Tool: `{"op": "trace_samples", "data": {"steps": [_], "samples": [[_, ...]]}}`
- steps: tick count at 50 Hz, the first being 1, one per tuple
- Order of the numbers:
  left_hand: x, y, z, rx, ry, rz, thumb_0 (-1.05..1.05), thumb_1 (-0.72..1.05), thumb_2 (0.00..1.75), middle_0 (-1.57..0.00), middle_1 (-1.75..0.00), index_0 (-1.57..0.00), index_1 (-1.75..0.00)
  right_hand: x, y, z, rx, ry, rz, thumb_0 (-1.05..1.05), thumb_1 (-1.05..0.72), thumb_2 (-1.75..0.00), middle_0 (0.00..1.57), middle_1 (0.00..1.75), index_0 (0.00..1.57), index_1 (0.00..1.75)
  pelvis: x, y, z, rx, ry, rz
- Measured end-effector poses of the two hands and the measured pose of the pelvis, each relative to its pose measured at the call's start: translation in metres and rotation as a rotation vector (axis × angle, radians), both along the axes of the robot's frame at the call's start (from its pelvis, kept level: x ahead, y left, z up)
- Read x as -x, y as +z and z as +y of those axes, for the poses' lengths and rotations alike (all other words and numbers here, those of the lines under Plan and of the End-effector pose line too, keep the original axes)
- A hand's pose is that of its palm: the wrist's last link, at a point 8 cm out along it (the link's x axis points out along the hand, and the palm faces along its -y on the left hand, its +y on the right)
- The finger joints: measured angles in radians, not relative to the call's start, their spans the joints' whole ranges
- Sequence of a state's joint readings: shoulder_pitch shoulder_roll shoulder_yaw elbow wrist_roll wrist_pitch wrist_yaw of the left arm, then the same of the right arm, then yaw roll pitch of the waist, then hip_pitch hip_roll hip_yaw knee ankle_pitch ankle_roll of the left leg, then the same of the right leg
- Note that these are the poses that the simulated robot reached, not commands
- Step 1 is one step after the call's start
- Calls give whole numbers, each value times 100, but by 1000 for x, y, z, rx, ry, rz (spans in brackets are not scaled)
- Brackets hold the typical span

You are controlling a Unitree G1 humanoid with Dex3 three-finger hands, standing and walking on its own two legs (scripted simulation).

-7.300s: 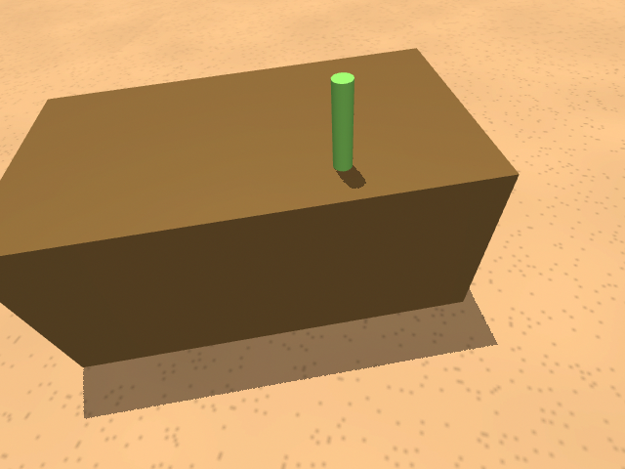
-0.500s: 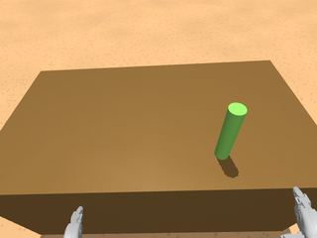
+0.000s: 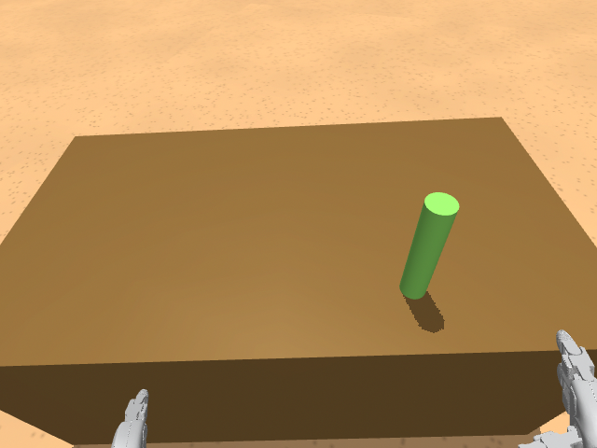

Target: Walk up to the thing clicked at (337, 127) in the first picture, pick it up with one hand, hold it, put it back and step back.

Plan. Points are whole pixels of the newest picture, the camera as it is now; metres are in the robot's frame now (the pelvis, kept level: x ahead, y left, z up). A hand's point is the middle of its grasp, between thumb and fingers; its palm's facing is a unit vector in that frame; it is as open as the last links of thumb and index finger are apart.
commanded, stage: go down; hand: right
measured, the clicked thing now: (425, 251) +0.46 -0.20 -0.06
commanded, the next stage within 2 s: none
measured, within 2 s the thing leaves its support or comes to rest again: neither
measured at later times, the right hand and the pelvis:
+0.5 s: hand (555, 336) +0.26 -0.30 +0.01, palm faces +0.27 +0.95 -0.17, open 17.4 cm; pelvis -0.02 +0.01 -0.01, yaw -1 degrees
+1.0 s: hand (572, 289) +0.32 -0.35 +0.02, palm faces +0.19 +0.98 +0.00, open 17.4 cm; pelvis -0.02 -0.01 -0.04, yaw +0 degrees
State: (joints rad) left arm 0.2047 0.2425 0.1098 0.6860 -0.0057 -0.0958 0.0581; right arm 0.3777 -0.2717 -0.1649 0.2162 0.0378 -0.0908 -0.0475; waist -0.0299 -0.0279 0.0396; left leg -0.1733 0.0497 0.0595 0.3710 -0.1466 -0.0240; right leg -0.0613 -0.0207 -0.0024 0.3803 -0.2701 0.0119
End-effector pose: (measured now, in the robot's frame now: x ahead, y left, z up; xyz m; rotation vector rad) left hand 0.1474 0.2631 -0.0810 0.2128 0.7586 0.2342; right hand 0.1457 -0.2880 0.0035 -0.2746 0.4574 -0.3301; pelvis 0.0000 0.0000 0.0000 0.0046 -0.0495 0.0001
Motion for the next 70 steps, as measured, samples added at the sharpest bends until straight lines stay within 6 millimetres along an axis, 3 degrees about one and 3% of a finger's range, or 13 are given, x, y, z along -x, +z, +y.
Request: {"op": "trace_samples", "data": {"steps": [12,18,25,33,54,70], "samples": [[1,-6,-2,11,-11,5,-1,-52,4,-7,-6,-7,-5,-4,8,-12,-3,-35,-71,-1,48,-6,5,6,6,6,7,-2,3,2,-12,14],[2,-3,7,-28,1,1,-1,-53,4,-7,-6,-6,-5,-34,10,-32,-45,-32,-156,-1,50,-4,5,6,6,6,12,-5,6,3,-20,36],[11,-5,4,-49,4,15,-1,-53,4,-6,-5,-6,-5,-76,18,-57,-107,35,-234,-1,52,-3,6,6,6,5,15,-9,6,1,-15,74],[21,-7,-1,-71,14,16,-1,-53,4,-6,-5,-6,-5,-105,19,-78,-180,80,-294,-1,55,-3,5,5,6,5,16,-16,-1,-5,-7,121],[29,-11,-18,-125,-12,-42,-1,-53,4,-7,-6,-7,-6,-148,22,-112,-247,147,-442,-1,51,-4,5,5,5,5,26,-40,-12,-29,1,227],[36,-11,-14,-152,-38,-61,-1,-54,5,-7,-6,-6,-6,-170,24,-125,-249,156,-456,-1,54,-3,6,5,5,5,29,-53,-11,-34,4,280]]}}
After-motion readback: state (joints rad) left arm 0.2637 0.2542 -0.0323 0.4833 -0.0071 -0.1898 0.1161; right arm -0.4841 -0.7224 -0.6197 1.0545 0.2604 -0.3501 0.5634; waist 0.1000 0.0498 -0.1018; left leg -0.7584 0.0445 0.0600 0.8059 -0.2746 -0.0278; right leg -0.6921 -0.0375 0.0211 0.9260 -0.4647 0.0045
